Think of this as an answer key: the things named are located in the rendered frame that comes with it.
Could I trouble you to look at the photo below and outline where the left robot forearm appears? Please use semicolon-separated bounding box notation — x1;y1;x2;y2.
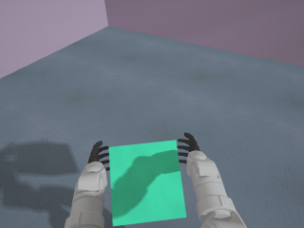
64;161;107;228

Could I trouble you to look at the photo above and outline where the right robot forearm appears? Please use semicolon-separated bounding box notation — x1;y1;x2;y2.
186;150;247;228

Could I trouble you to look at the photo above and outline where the robot left hand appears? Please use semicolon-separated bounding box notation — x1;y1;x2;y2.
88;141;110;171

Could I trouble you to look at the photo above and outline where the robot right hand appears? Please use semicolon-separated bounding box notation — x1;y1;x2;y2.
177;132;200;163

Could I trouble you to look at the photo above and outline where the carton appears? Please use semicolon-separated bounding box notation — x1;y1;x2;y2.
108;140;187;227

